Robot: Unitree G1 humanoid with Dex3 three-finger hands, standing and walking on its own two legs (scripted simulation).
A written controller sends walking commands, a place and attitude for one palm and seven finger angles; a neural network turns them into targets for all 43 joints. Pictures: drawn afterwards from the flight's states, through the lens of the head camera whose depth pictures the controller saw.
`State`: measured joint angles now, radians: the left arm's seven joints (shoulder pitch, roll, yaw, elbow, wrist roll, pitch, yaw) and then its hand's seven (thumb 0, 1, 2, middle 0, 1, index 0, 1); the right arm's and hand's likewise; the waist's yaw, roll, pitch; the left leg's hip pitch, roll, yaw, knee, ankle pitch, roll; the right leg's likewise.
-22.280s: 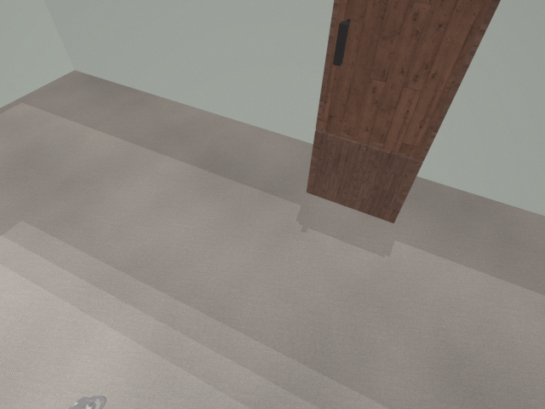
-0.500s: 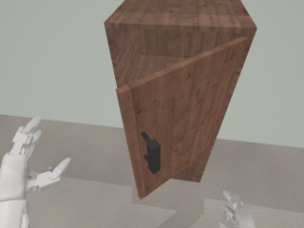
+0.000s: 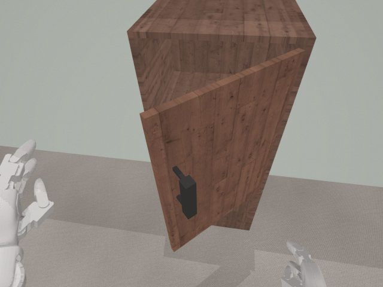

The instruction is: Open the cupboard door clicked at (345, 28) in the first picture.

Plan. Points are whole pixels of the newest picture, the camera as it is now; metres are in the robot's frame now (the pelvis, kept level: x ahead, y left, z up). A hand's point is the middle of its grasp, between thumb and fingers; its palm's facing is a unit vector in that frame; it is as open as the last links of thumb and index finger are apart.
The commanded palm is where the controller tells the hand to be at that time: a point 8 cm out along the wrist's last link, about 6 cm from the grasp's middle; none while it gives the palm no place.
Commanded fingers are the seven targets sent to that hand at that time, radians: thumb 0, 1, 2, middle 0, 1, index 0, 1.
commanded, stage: draw the hand back to the body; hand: left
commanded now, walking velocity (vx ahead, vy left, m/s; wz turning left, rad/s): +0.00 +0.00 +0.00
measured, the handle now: (183, 191) +0.32 +0.07 +0.02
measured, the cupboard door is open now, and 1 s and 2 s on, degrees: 44 44 44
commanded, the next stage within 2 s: step back with the hand held close in 0.04 s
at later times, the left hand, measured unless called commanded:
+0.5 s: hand (40, 216) +0.17 +0.27 +0.15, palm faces +0.33 -0.79 -0.52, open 7.4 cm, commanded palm +0.11 +0.31 +0.17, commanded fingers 0.00 0.90 0.90 -0.20 -0.30 -0.20 -0.30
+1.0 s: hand out of the picture +0.10 +0.28 +0.16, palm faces +0.46 -0.74 -0.49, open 7.4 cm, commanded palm +0.03 +0.32 +0.17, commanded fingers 0.00 0.90 0.90 -0.20 -0.30 -0.20 -0.30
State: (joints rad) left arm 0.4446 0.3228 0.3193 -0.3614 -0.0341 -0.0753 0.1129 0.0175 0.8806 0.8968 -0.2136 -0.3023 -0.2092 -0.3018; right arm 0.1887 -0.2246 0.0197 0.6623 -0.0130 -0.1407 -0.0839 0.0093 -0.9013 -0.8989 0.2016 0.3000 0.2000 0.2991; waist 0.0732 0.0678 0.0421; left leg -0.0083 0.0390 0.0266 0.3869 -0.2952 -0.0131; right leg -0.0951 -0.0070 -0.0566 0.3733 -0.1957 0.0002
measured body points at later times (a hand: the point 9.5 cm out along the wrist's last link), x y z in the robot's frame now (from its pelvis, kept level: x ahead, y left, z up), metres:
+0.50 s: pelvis -0.04 +0.02 +0.00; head -0.02 +0.01 +0.45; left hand +0.15 +0.31 +0.17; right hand +0.14 -0.23 -0.08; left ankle -0.05 +0.12 -0.74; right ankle +0.01 -0.12 -0.74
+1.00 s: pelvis -0.11 +0.02 -0.03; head -0.09 +0.03 +0.42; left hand +0.07 +0.32 +0.18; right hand +0.05 -0.22 -0.10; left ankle -0.05 +0.12 -0.74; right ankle +0.01 -0.12 -0.74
